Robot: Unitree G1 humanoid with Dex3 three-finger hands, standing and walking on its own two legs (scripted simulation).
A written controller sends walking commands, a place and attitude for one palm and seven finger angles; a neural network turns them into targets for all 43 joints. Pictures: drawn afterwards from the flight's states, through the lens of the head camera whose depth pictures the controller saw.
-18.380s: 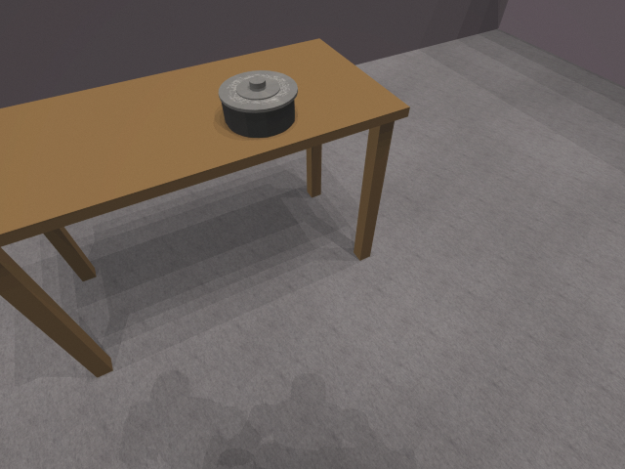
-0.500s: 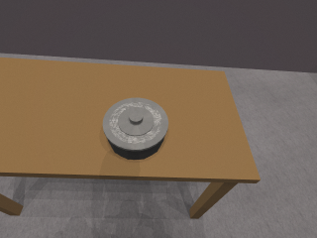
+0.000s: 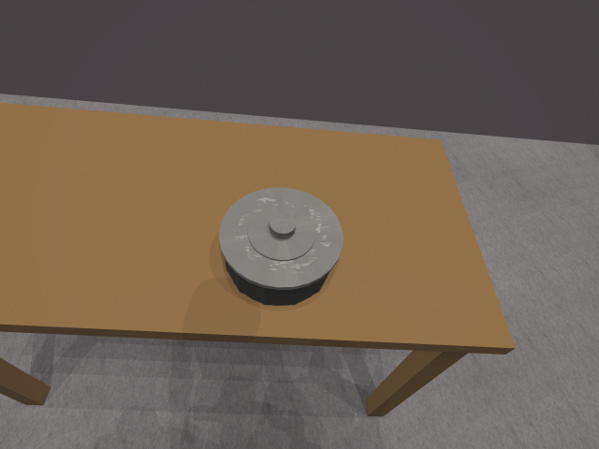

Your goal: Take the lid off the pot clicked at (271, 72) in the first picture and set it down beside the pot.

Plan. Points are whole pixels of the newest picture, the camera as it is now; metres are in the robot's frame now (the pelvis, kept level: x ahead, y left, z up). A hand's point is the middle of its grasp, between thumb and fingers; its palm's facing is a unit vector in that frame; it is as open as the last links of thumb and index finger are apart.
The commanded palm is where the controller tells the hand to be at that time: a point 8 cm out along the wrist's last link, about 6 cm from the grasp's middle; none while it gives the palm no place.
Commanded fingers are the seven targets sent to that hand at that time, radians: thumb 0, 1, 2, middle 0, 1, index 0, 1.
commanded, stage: come to a stop and stand still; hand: left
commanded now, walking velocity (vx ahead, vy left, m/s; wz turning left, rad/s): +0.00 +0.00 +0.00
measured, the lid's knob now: (282, 225) +0.43 +0.06 +0.02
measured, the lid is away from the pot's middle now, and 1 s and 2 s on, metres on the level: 0.00 0.00 0.00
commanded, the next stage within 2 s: look again from close up in 0.42 s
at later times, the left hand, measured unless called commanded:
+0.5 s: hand out of the picture -0.06 +0.15 -0.18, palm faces +0.02 -1.00 -0.08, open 7.4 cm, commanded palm none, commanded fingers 0.00 0.90 0.90 -0.20 -0.30 -0.20 -0.30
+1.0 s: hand out of the picture +0.01 +0.17 -0.17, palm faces +0.07 -0.96 -0.26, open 7.4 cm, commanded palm none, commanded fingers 0.00 0.90 0.90 -0.20 -0.30 -0.20 -0.30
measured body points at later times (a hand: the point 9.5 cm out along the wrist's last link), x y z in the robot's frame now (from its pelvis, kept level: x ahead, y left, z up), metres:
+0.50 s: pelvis +0.00 +0.01 +0.00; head +0.04 +0.04 +0.45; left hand -0.06 +0.20 -0.17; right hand -0.03 -0.19 -0.15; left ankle +0.02 +0.04 -0.74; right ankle -0.05 -0.15 -0.74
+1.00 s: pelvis +0.01 -0.02 +0.00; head +0.02 -0.04 +0.45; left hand +0.01 +0.22 -0.14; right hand +0.10 -0.24 -0.16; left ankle +0.02 +0.04 -0.74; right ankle -0.02 -0.13 -0.74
